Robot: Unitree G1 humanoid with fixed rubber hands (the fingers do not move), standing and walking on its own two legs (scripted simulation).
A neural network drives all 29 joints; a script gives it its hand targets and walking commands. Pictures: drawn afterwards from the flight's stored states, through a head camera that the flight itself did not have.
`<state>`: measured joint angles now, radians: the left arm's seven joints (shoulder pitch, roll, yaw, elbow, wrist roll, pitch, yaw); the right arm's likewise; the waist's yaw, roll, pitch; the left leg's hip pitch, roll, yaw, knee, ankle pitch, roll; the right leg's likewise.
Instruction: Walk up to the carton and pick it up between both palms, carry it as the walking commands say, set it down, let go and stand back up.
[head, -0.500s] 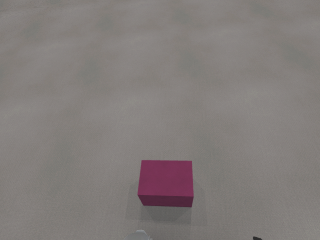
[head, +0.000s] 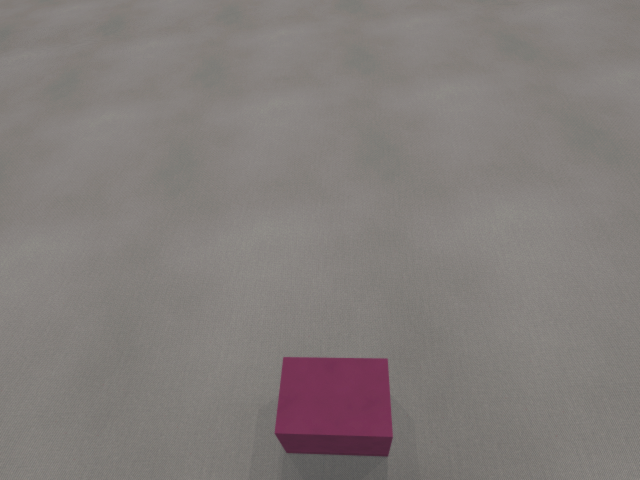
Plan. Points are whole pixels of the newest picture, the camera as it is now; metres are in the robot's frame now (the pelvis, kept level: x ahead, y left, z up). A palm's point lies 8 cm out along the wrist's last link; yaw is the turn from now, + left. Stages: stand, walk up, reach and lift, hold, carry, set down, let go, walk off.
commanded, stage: walk up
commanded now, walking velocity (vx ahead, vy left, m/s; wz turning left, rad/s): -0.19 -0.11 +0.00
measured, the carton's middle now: (335, 406) +0.41 +0.04 -0.67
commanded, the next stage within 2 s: none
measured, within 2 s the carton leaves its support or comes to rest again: neither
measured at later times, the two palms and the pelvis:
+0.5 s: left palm out of the picture -0.01 +0.29 -0.13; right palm out of the picture +0.02 -0.19 -0.11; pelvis -0.04 +0.05 +0.01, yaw +1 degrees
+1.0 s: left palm out of the picture +0.03 +0.18 -0.10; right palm out of the picture +0.03 -0.30 -0.14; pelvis -0.02 -0.06 +0.01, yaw +0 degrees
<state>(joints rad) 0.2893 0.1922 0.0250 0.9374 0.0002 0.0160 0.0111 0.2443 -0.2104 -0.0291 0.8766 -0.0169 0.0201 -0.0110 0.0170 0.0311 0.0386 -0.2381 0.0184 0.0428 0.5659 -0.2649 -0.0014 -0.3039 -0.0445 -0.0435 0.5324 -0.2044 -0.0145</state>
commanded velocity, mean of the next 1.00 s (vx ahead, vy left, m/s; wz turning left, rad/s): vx -0.02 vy -0.06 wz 0.00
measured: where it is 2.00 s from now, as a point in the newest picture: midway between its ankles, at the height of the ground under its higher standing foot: outside the picture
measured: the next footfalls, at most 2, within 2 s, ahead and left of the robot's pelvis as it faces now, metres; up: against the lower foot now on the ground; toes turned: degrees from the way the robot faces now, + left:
left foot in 0.28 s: -0.06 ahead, +0.13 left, +0.00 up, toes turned +3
right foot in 0.84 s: -0.01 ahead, -0.14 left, +0.00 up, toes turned -2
